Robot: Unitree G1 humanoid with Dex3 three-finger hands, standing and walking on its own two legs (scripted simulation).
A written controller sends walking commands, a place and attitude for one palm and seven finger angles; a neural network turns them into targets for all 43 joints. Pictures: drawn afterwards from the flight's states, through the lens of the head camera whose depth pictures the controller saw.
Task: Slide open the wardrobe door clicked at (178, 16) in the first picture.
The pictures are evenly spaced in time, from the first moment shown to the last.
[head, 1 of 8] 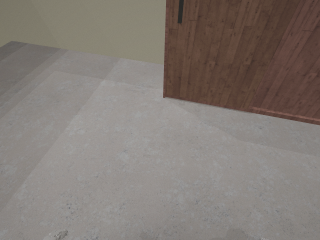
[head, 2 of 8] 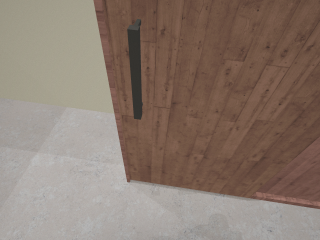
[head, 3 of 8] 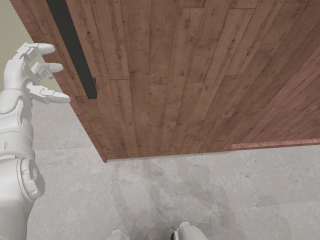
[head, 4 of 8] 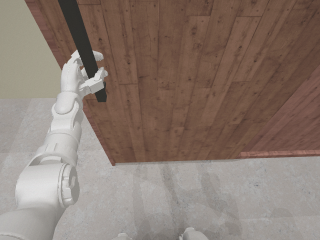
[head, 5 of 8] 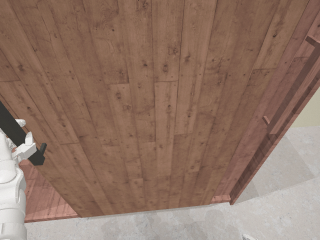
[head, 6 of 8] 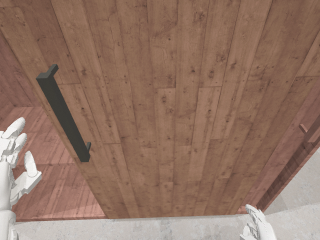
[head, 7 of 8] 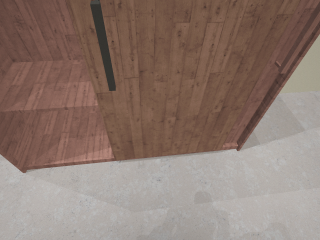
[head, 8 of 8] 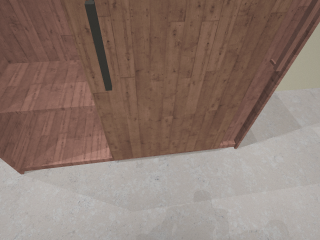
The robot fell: no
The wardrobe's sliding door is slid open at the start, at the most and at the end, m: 0.00 0.59 0.59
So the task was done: yes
